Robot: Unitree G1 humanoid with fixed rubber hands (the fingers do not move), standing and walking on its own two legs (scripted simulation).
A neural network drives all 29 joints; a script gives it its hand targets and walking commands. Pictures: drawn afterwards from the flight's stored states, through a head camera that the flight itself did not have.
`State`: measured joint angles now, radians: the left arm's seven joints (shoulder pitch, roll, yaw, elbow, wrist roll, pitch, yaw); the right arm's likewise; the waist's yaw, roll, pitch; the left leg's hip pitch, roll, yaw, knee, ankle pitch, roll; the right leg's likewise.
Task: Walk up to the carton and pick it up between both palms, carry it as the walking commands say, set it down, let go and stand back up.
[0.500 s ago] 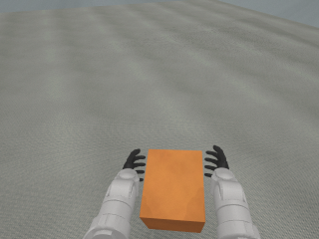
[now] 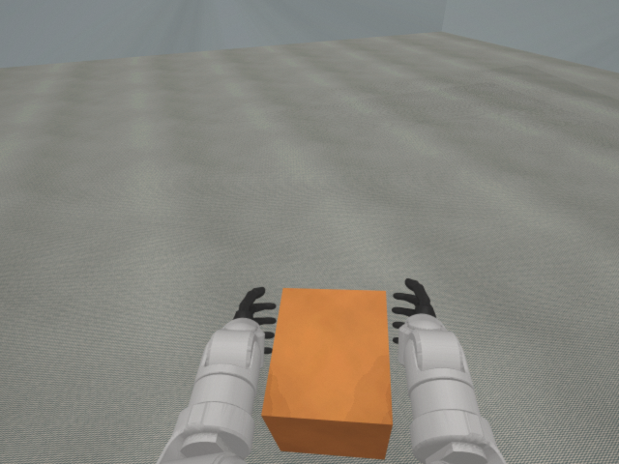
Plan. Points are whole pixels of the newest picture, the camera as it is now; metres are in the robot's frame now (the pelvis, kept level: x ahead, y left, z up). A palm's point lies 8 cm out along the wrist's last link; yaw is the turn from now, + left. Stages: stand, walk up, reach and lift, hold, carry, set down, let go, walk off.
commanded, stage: reach and lift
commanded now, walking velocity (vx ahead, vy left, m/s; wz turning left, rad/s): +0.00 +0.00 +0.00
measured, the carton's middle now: (332, 371) +0.31 -0.04 -0.04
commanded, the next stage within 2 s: hold in 1.76 s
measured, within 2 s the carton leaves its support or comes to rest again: neither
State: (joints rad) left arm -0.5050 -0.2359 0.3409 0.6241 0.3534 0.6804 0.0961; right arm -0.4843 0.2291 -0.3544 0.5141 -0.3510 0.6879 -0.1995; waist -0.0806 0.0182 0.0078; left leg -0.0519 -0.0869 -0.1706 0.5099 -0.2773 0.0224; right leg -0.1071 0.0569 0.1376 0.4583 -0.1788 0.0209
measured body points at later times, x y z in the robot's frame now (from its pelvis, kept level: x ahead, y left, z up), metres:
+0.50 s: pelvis +0.00 -0.02 +0.00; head -0.07 -0.03 +0.45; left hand +0.32 +0.10 +0.05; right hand +0.33 -0.15 +0.06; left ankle +0.01 +0.11 -0.74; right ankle +0.06 -0.13 -0.74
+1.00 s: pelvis +0.00 -0.01 +0.00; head -0.07 -0.01 +0.45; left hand +0.32 +0.11 +0.05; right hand +0.32 -0.14 +0.06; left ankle +0.01 +0.11 -0.74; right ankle +0.06 -0.13 -0.74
